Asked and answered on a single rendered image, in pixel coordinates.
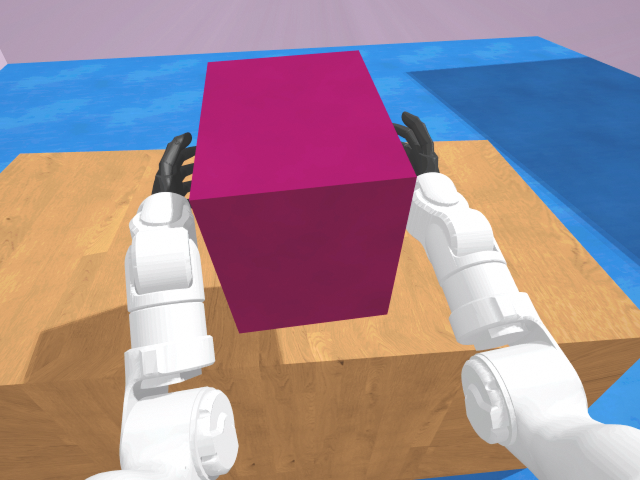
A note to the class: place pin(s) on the robot left hand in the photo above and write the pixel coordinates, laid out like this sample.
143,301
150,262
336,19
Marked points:
171,173

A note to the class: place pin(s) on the left robot forearm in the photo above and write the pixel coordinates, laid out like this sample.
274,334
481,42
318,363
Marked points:
164,286

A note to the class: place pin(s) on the pedestal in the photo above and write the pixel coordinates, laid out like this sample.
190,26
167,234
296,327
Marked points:
372,398

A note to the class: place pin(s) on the right robot forearm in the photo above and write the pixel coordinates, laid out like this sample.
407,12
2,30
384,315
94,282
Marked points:
487,309

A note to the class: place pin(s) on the robot right hand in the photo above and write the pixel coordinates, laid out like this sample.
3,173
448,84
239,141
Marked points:
420,147

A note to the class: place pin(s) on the carton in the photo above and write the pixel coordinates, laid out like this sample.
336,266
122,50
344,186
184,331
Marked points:
301,189

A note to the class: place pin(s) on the robot right upper arm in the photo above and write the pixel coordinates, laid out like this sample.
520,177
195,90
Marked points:
527,398

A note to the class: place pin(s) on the robot left upper arm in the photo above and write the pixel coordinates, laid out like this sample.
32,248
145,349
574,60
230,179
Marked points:
183,435

